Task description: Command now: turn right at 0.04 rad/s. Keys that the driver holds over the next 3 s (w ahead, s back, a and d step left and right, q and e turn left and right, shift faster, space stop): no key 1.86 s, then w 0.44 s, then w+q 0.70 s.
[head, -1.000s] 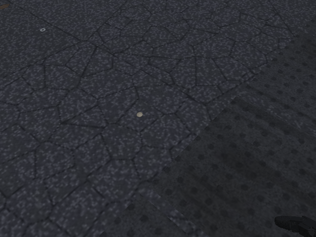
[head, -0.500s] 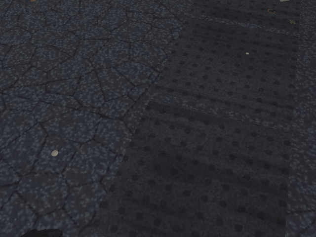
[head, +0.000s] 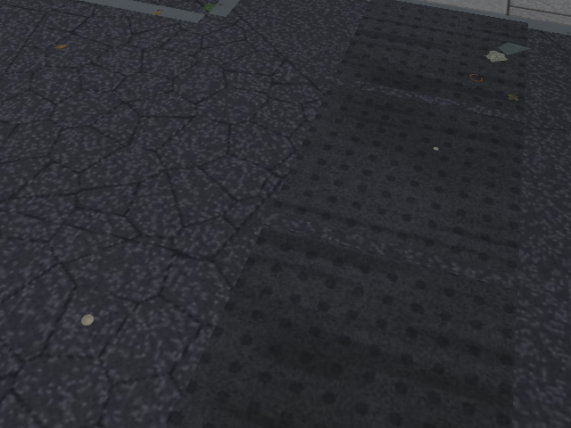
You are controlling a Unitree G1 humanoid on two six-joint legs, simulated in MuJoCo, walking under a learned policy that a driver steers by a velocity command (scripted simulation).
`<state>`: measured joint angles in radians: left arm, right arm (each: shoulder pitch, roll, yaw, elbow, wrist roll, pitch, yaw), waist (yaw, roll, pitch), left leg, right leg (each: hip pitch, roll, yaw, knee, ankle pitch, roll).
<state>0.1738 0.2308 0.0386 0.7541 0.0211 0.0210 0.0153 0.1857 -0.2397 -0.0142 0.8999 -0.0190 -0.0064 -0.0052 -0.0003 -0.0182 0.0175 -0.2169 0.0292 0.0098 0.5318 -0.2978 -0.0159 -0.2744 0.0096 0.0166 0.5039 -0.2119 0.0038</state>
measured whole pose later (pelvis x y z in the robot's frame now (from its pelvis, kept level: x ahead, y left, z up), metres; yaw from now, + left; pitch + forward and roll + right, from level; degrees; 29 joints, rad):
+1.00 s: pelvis +0.02 +0.02 +0.00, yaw +0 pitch -1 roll +0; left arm 0.20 0.21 0.03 1.13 0.00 0.01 0.05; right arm 0.26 -0.21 0.00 1.07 0.00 -0.01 -0.03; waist 0.00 0.00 0.04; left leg -0.15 -0.01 0.02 0.46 -0.29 0.01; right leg -0.22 -0.03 0.03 0.46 -0.22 0.04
